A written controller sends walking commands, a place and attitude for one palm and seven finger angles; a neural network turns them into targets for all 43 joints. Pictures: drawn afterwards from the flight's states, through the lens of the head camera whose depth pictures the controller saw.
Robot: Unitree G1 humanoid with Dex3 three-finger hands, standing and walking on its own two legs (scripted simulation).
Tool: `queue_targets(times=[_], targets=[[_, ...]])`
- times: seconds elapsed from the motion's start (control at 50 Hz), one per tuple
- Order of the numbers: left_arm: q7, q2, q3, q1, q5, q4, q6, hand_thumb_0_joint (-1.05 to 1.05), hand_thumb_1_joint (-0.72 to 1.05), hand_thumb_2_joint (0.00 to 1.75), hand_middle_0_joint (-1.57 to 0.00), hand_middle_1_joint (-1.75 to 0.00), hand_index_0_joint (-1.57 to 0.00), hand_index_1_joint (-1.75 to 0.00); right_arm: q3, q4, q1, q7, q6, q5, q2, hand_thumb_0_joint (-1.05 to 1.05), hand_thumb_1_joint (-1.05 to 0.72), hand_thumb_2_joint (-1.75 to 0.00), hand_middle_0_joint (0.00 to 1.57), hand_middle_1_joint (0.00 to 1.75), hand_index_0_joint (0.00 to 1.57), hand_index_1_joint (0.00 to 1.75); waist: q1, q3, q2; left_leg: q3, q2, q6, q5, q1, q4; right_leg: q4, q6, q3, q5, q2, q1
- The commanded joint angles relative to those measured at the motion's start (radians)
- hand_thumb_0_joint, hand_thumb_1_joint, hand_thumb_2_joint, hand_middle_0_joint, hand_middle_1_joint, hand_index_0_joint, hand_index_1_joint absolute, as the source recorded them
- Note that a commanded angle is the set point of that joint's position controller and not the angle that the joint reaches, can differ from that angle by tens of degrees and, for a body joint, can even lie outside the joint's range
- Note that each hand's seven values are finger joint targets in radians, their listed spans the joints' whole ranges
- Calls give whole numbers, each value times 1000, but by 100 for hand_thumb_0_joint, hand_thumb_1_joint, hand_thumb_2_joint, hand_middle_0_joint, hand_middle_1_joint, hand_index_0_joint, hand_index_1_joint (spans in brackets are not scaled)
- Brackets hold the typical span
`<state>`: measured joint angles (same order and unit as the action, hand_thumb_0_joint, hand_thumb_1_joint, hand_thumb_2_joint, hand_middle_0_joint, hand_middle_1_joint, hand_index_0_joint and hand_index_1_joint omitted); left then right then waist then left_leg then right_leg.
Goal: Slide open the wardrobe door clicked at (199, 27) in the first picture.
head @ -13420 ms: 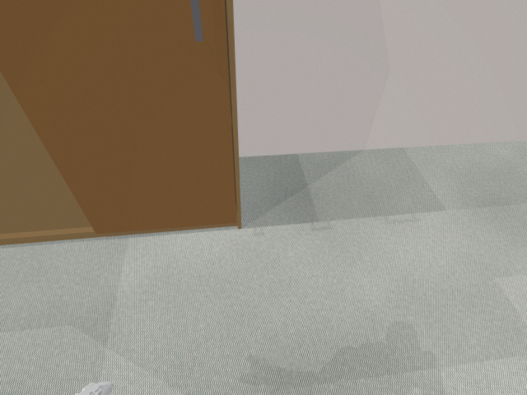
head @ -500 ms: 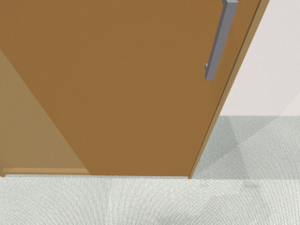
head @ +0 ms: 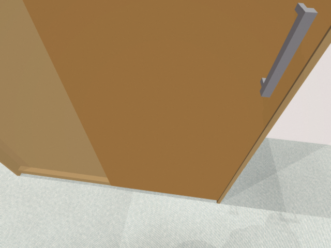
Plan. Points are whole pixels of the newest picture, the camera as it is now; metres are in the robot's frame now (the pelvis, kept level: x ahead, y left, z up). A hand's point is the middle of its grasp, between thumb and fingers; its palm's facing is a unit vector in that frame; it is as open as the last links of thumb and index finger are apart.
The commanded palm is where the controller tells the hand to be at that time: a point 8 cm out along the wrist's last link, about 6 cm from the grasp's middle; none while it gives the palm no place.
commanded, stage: come to a stop and stand still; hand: right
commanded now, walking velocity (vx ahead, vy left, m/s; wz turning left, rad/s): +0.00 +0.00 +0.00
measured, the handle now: (281, 54) +0.47 -0.20 +0.25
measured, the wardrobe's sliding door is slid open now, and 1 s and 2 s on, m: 0.00 0.00 0.00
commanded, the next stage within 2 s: look again from close up in 0.96 s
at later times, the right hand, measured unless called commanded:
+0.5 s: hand out of the picture +0.01 -0.14 -0.15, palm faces +0.06 +0.97 -0.24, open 7.3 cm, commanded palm none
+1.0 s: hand out of the picture +0.00 -0.13 -0.16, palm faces +0.08 +0.98 -0.19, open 7.3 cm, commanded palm none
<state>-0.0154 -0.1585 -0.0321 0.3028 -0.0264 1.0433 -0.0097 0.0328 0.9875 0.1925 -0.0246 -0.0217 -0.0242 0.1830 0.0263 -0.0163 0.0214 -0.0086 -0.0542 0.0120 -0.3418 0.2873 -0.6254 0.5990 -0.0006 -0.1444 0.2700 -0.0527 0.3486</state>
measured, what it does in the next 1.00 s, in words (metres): stands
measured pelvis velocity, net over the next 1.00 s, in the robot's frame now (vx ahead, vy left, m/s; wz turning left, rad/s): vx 0.01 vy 0.03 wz -0.05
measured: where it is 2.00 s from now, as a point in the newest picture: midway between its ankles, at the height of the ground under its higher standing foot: outside the picture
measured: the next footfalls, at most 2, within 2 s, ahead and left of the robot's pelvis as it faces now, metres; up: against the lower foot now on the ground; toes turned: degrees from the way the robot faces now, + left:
none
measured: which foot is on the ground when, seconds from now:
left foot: down 0.00-1.00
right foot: down 0.00-1.00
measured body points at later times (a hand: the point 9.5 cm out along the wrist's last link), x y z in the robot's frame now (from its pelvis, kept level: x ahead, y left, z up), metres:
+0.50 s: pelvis +0.00 +0.05 +0.01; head +0.01 +0.08 +0.46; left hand +0.00 +0.26 -0.16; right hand +0.00 -0.19 -0.13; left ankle -0.02 +0.13 -0.73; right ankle +0.02 -0.12 -0.72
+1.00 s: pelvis +0.01 +0.03 +0.01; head +0.02 +0.04 +0.46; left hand +0.03 +0.25 -0.15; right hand -0.01 -0.19 -0.14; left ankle -0.02 +0.13 -0.73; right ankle +0.02 -0.12 -0.72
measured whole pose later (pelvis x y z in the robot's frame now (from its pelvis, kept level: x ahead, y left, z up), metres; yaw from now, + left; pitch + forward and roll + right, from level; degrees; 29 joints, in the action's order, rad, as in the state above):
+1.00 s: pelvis +0.01 +0.03 +0.01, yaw -3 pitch -2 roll -1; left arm -0.03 -0.15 0.01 0.27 -0.02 1.12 0.01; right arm 0.00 1.12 0.31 -0.03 0.02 -0.02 0.14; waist 0.00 -0.03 -0.01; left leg 0.06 0.00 0.03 -0.32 0.11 -0.47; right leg 0.44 0.06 -0.07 0.21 -0.09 0.20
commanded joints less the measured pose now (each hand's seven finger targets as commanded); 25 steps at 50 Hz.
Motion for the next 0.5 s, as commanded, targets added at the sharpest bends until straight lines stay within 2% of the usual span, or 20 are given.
queue_targets(times=[0.0, 0.02, 0.04, 0.06, 0.1, 0.14, 0.18, 0.24, 0.38, 0.48], targets=[[5, -40, -13, 36, 2, -90, 16, 0, 90, 90, -20, -30, -20, -30, 0, -34, 55, -10, 40, -4, 137, 0, -90, -90, 20, 30, 20, 30, 19, 39, -23, -123, -142, 88, 209, 54, 194, 38, -1, 59, 49, 13, -75], [7, -49, -13, 52, 3, -85, 15, 0, 90, 90, -20, -30, -20, -30, 2, -35, 41, -8, 40, -4, 139, 0, -90, -90, 20, 30, 20, 30, 28, 31, 27, -93, -99, 79, 240, 40, 168, 39, -2, 59, -28, 10, -78], [3, -68, -11, 53, 6, -85, 10, 0, 90, 90, -20, -30, -20, -30, 3, -32, 35, -9, 43, 3, 128, 0, -90, -90, 20, 30, 20, 30, 26, 9, 157, -90, -84, 74, 205, 47, 181, 36, -1, 65, -30, -7, -61], [2, -57, -10, 46, 4, -85, 8, 0, 90, 90, -20, -30, -20, -30, -5, -24, 34, -12, 48, 4, 107, 0, -90, -90, 20, 30, 20, 30, 22, -19, 190, -84, -92, 72, 168, 69, 210, 19, 1, 70, -11, -5, -73], [3, -71, -6, 55, 4, -79, 4, 0, 90, 90, -20, -30, -20, -30, -7, -32, 24, -13, 44, 7, 109, 0, -90, -90, 20, 30, 20, 30, 29, -93, 134, -88, -89, 65, 44, 150, 245, -10, 4, 78, -8, -12, -106], [4, -79, -2, 67, 3, -66, 5, 0, 90, 90, -20, -30, -20, -30, -6, -35, 24, -12, 39, 10, 112, 0, -90, -90, 20, 30, 20, 30, 25, -133, 28, -67, -63, 51, -34, 167, 244, -64, 3, 92, -32, -28, -118], [4, -78, 6, 64, 2, -56, 10, 0, 90, 90, -20, -30, -20, -30, -6, -28, 48, -11, 41, 10, 109, 0, -90, -90, 20, 30, 20, 30, 11, -143, -19, -55, -45, 42, 1, 121, 242, -106, 0, 102, -65, -38, -103], [2, -82, 10, 58, 4, -53, 11, 0, 90, 90, -20, -30, -20, -30, -6, -17, 74, -10, 45, 12, 113, 0, -90, -90, 20, 30, 20, 30, 2, -115, 44, -65, -55, 43, 23, 75, 269, -112, 6, 94, -61, -34, -111], [-3, -84, 16, 58, 7, -17, 22, 0, 90, 90, -20, -30, -20, -30, -7, 5, 105, -9, 54, 12, 103, 0, -90, -90, 20, 30, 20, 30, -6, -42, 23, -47, -56, 39, 180, -12, 264, -146, 9, 93, -134, -43, -167], [-7, -81, 19, 49, 11, 7, 26, 0, 90, 90, -20, -30, -20, -30, -8, 38, 137, -11, 57, 11, 96, 0, -90, -90, 20, 30, 20, 30, -12, -30, 18, -40, -57, 37, 275, -48, 259, -156, 12, 90, -168, -50, -183]])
